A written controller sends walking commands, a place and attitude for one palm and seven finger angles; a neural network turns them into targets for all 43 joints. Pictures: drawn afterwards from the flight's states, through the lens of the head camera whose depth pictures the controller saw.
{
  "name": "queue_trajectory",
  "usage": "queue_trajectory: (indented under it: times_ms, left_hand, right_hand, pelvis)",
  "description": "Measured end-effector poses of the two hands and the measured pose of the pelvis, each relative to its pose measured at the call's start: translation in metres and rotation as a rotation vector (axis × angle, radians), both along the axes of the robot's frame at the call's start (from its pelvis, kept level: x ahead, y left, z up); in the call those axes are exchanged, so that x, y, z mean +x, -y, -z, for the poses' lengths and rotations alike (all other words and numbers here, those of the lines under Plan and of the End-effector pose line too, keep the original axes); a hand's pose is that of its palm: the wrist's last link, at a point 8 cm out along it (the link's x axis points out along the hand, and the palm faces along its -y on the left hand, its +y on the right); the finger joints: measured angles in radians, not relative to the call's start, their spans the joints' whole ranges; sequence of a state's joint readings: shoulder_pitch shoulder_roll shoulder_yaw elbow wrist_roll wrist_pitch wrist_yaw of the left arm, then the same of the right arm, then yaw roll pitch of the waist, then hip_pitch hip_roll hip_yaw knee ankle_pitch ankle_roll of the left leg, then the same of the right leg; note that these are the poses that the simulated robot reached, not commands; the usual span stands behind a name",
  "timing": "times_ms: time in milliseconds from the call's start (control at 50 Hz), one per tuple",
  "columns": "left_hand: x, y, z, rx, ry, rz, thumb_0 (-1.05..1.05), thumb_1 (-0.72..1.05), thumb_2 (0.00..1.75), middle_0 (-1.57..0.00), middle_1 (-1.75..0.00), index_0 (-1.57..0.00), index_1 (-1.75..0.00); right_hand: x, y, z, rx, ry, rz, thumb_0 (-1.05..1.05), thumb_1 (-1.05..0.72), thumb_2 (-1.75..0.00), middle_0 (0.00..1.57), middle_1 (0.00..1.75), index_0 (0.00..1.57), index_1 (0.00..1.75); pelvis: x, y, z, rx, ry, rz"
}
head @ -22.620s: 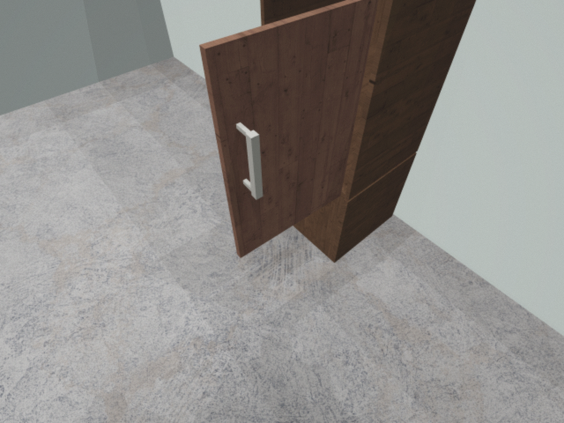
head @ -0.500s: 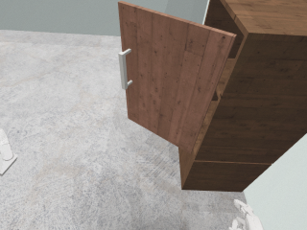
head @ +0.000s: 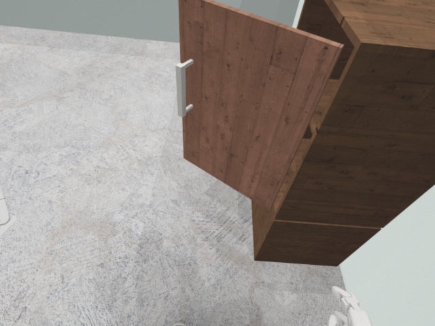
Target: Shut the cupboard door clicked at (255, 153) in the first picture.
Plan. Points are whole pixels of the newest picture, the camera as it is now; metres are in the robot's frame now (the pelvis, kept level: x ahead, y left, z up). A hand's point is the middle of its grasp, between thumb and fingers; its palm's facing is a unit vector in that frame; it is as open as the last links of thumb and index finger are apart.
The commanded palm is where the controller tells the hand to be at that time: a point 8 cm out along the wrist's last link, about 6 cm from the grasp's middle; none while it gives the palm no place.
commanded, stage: step back with the hand held close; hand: left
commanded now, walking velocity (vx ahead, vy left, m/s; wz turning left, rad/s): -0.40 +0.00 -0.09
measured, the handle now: (185, 89) +0.73 +0.12 +0.03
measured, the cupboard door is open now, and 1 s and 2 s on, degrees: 57 57 57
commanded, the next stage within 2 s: stop stepping back and stand still in 0.42 s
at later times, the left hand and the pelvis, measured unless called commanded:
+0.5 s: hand out of the picture +0.12 +0.24 +0.18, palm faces +0.31 -0.81 -0.49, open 7.4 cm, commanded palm +0.06 +0.28 +0.19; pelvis -0.11 -0.01 +0.01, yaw -6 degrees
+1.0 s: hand out of the picture -0.04 +0.27 +0.19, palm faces +0.46 -0.83 -0.32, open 7.4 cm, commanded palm -0.10 +0.31 +0.19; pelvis -0.26 +0.02 +0.00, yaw -4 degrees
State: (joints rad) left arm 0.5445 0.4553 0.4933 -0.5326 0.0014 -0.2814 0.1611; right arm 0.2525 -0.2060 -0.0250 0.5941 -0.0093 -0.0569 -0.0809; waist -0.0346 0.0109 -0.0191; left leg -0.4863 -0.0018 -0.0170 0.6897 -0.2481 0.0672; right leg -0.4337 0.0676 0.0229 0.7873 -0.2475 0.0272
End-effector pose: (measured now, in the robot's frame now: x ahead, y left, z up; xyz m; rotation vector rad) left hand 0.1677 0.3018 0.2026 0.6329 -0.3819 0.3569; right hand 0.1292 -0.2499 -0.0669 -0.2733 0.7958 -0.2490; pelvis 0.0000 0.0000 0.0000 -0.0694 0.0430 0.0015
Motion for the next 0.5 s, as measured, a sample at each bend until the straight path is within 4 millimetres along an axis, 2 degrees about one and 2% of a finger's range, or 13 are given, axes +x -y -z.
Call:
queue_trajectory:
  times_ms: [60, 120, 220, 260, 300, 340, 400, 500]
  left_hand:
    - [-0.007, -0.008, -0.003, -0.031, 0.014, -0.047, 0.02, 0.88, 0.9, -0.21, -0.3, -0.22, -0.3]
    - [-0.008, -0.002, 0.004, -0.089, -0.002, -0.052, 0.02, 0.89, 0.9, -0.21, -0.3, -0.21, -0.3]
    - [-0.004, 0.042, 0.011, -0.125, -0.072, 0.089, 0.02, 0.89, 0.9, -0.2, -0.3, -0.21, -0.3]
    - [-0.011, 0.06, 0.006, -0.098, -0.094, 0.167, 0.02, 0.89, 0.9, -0.21, -0.3, -0.21, -0.3]
    - [-0.023, 0.069, -0.002, -0.046, -0.101, 0.226, 0.02, 0.89, 0.9, -0.21, -0.3, -0.21, -0.3]
    - [-0.036, 0.066, -0.009, 0.007, -0.107, 0.239, 0.02, 0.88, 0.9, -0.21, -0.3, -0.21, -0.3]
    - [-0.053, 0.048, -0.012, 0.03, -0.112, 0.179, 0.01, 0.88, 0.89, -0.22, -0.3, -0.22, -0.3]
    - [-0.083, 0.017, 0.004, -0.064, -0.118, 0.081, 0.01, 0.88, 0.9, -0.21, -0.3, -0.22, -0.3]
  right_hand:
    - [0.003, -0.006, -0.003, 0.009, -0.004, -0.025, 0.01, -0.9, -0.9, 0.2, 0.3, 0.2, 0.3]
    - [0.009, -0.011, -0.004, 0.027, 0.007, -0.068, 0.01, -0.9, -0.9, 0.2, 0.3, 0.2, 0.3]
    - [0.006, -0.009, -0.008, 0.081, 0.081, -0.084, 0.01, -0.9, -0.9, 0.21, 0.3, 0.21, 0.3]
    - [-0.004, -0.004, -0.014, 0.099, 0.113, -0.055, 0.01, -0.9, -0.9, 0.21, 0.3, 0.21, 0.3]
    - [-0.019, 0.003, -0.021, 0.102, 0.13, -0.014, 0.01, -0.9, -0.9, 0.21, 0.3, 0.21, 0.3]
    - [-0.037, 0.011, -0.028, 0.081, 0.123, 0.022, 0.01, -0.9, -0.9, 0.21, 0.3, 0.21, 0.3]
    - [-0.065, 0.022, -0.032, 0.022, 0.081, 0.055, 0.01, -0.9, -0.9, 0.21, 0.3, 0.21, 0.3]
    - [-0.115, 0.031, -0.024, -0.04, 0.002, 0.098, 0.01, -0.9, -0.9, 0.2, 0.3, 0.2, 0.3]
  pelvis:
    - [0.002, 0.003, -0.006, -0.002, -0.039, 0.014]
    - [-0.009, 0.008, -0.01, 0.016, -0.068, 0.062]
    - [-0.048, 0.018, -0.011, 0.032, -0.049, 0.114]
    - [-0.06, 0.021, -0.011, 0.021, -0.037, 0.118]
    - [-0.068, 0.024, -0.011, 0.023, -0.033, 0.124]
    - [-0.073, 0.026, -0.014, 0.043, -0.04, 0.131]
    - [-0.082, 0.022, -0.017, 0.063, -0.045, 0.131]
    - [-0.114, 0.006, -0.014, 0.051, -0.023, 0.102]
